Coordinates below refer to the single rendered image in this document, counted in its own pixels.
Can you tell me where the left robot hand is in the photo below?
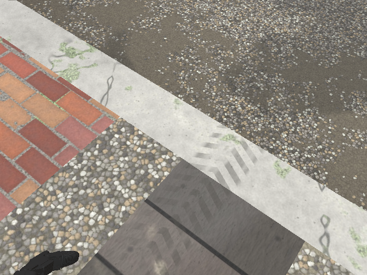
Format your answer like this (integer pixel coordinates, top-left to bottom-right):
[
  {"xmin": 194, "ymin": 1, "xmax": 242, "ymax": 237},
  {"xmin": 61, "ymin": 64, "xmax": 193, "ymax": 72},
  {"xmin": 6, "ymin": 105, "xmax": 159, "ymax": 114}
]
[{"xmin": 13, "ymin": 250, "xmax": 79, "ymax": 275}]

